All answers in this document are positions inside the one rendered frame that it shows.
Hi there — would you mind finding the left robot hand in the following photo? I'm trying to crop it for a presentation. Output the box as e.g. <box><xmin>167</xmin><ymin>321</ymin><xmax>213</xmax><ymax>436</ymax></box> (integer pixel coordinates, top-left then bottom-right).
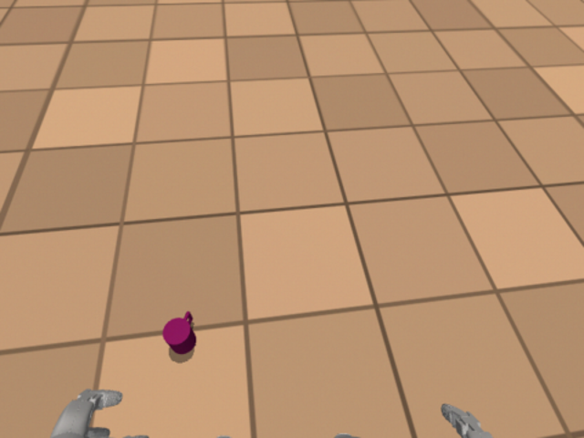
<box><xmin>50</xmin><ymin>389</ymin><xmax>149</xmax><ymax>438</ymax></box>

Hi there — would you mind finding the mug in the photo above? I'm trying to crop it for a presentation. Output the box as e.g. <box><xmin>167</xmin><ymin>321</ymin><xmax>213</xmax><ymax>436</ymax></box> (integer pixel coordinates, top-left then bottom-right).
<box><xmin>162</xmin><ymin>311</ymin><xmax>196</xmax><ymax>354</ymax></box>

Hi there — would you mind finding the right robot hand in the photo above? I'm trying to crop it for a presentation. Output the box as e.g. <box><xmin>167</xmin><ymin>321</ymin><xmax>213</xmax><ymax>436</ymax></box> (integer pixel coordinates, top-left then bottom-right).
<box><xmin>442</xmin><ymin>404</ymin><xmax>493</xmax><ymax>438</ymax></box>

